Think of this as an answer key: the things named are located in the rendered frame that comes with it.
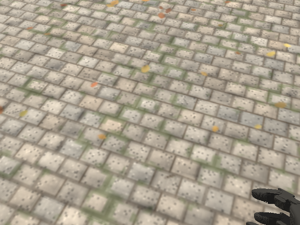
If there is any robot right hand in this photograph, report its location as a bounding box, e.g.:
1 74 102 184
246 187 300 225

